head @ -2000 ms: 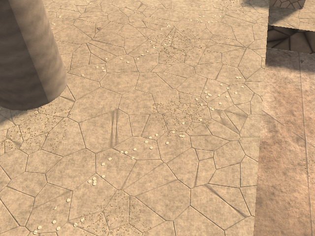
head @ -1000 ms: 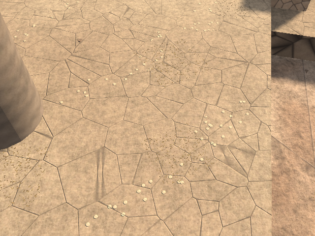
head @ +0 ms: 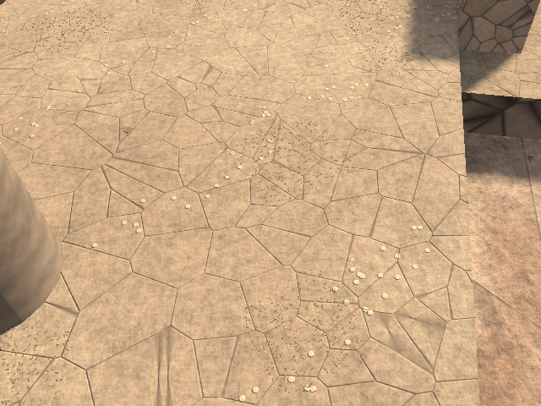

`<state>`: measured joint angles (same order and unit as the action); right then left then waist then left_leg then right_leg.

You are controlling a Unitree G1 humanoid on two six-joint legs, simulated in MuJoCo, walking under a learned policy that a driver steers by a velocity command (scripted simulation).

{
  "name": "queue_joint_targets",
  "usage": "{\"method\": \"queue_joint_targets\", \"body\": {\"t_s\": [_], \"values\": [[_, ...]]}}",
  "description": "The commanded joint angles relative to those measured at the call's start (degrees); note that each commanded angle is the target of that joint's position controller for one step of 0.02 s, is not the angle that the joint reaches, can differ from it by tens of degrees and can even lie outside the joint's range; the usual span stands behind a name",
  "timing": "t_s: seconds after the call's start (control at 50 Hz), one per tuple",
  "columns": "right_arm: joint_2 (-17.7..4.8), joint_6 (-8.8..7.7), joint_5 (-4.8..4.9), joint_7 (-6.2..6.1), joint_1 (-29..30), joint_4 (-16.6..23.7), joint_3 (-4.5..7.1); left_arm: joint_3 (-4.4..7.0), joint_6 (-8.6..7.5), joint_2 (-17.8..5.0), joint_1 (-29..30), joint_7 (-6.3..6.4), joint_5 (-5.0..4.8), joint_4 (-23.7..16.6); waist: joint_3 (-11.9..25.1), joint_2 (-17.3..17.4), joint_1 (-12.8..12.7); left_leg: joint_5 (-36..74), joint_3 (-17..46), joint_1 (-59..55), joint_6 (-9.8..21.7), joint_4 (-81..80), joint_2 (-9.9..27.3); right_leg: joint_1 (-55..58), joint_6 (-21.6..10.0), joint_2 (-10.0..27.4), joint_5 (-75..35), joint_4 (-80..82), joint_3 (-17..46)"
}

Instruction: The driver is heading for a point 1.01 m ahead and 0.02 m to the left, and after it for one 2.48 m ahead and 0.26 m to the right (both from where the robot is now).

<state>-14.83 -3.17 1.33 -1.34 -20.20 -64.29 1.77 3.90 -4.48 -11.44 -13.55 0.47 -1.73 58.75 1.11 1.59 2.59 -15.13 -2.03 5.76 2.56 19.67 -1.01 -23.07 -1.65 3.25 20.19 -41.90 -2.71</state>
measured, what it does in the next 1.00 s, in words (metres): walks ahead: right foot, then left foot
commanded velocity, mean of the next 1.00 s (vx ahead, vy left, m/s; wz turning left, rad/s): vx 0.46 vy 0.00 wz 0.00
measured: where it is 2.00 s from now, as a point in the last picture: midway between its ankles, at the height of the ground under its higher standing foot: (284, 342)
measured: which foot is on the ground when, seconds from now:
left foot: down 0.00-0.08, up 0.10-0.58, down 0.60-1.00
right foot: up 0.00-0.06, down 0.08-0.60, up 0.62-1.00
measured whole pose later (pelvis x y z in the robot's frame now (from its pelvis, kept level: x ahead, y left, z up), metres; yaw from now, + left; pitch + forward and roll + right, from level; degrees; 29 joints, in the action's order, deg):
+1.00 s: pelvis +0.50 +0.01 +0.00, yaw +0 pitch +1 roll +2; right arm -12.1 -4.8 -0.2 0.1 -20.6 -61.2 1.7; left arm 3.2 -4.5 -13.9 -3.3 0.1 -0.9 49.9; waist 0.1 -2.8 4.1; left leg -12.4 -4.2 1.0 2.9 12.1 -4.1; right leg -39.4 -1.0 8.0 -2.1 -40.6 1.1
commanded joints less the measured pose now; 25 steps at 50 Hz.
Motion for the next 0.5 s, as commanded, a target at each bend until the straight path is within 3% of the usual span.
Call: {"method": "queue_joint_targets", "body": {"t_s": [0.02, 0.06, 0.08, 0.1, 0.12, 0.14, 0.16, 0.18, 0.22, 0.24, 0.34, 0.44, 0.5], "values": [[-9.6, -0.37, 0.76, 0.01, 3.0, 3.1, 1.65, 0.42, -0.68, -1.9, -1.2, -0.29, -0.14, -1.5, -4.9, 2.8, -3.7, -8.0, 9.9, 11.6, 9.7, -7.5, 11.6, 9.4, 0.4, -3.2, -6.9, 10.6, -4.2], [-7.6, -0.68, 0.87, 0.65, 3.7, 3.5, 0.98, 1.66, -0.12, -4.4, -9.5, -0.06, 0.01, 1.2, -3.0, 1.2, -7.4, -5.8, 8.0, 16.8, 8.2, 0.8, 9.3, 20.6, -0.9, -4.0, -7.2, 13.7, -3.5], [-3.9, -0.94, 0.00, 1.21, 5.8, 4.5, -0.06, 2.57, -0.30, -7.4, -16.8, 0.08, 0.18, 2.6, -1.4, -6.2, -10.6, -2.8, 2.3, 23.1, 5.0, 18.0, 4.9, 27.9, -3.9, 4.5, -2.3, 19.9, 8.4], [1.0, -1.96, -0.76, 1.41, 6.3, 7.3, -1.30, 3.58, -0.68, -14.5, -24.6, -0.20, 1.28, 3.4, 2.7, -18.9, -11.0, -12.9, -1.4, 37.4, 2.3, 37.5, -1.2, 37.1, -12.1, 18.7, 8.8, 29.2, 34.7], [-1.2, -2.88, 0.46, 1.86, 8.5, 8.7, -0.83, 2.43, -1.74, -11.8, -23.6, -0.79, 2.59, 3.9, 1.9, -15.4, -9.9, -15.8, 5.8, 43.9, 3.1, 49.9, -0.4, 34.8, -16.0, 22.1, 19.3, 33.3, 47.0], [-3.9, -3.70, 1.75, 2.51, 11.0, 10.0, -0.45, 0.98, -2.67, -8.3, -16.1, -1.15, 2.47, 1.6, -3.0, -10.7, -7.2, -10.3, 7.9, 48.4, 4.5, 54.0, 3.0, 30.4, -14.2, 20.9, 20.4, 33.4, 41.6], [-4.8, -3.99, 1.48, 2.77, 10.8, 9.7, -0.20, 0.11, -2.91, -6.3, -10.3, -1.53, 2.11, -0.1, -4.4, -7.7, -4.9, -4.0, 7.4, 47.2, 4.7, 53.7, 5.2, 26.7, -11.6, 17.6, 14.6, 33.3, 33.2], [-4.8, -3.95, 0.56, 2.55, 9.7, 8.9, 0.09, -0.31, -2.77, -5.9, -7.0, -1.87, 1.84, -1.0, -4.6, -6.0, -3.1, 0.5, 6.9, 44.4, 4.2, 50.8, 6.6, 22.9, -9.5, 14.8, 6.9, 33.7, 26.4], [-4.5, -3.06, 0.06, 2.50, 8.4, 7.8, 0.52, -1.11, -2.33, -3.8, -7.7, -2.15, 2.29, -0.6, -4.7, -6.7, -2.0, 5.4, 5.3, 38.5, 2.9, 46.8, 7.6, 17.7, -7.3, 10.7, -3.7, 34.7, 16.8], [-3.5, -2.54, -0.03, 2.50, 8.6, 7.7, 0.42, -1.24, -2.28, -3.9, -9.7, -2.03, 2.58, 0.0, -4.7, -6.8, -2.2, 7.4, 4.3, 38.1, 2.3, 46.2, 7.3, 16.9, -7.5, 9.9, -8.0, 35.0, 14.1], [-1.6, -1.65, -0.57, 2.28, 18.9, 11.4, 0.17, -1.60, -2.40, -5.4, -13.4, -0.66, 2.94, 0.6, -6.8, -5.7, -4.0, 16.7, 2.5, 39.6, 0.1, 31.6, 6.7, 15.8, -7.8, 8.4, -18.0, 36.6, 8.2], [-1.6, -2.23, 0.19, 2.77, 27.9, 14.0, -0.16, -1.02, -1.90, -6.8, -17.2, 0.04, 1.73, 1.3, -8.8, -6.7, -6.5, 20.5, 0.3, 37.5, -0.2, 17.8, 5.5, 21.5, -7.4, 9.4, -19.1, 37.8, 5.7], [-1.8, -2.68, 0.39, 3.64, 30.7, 15.4, -0.21, -0.36, -1.07, -7.4, -17.5, 0.42, 1.38, 1.7, -10.1, -6.8, -6.3, 17.9, 0.8, 37.4, 1.0, 12.6, 5.5, 26.9, -6.9, 11.2, -22.2, 35.6, 4.9]]}}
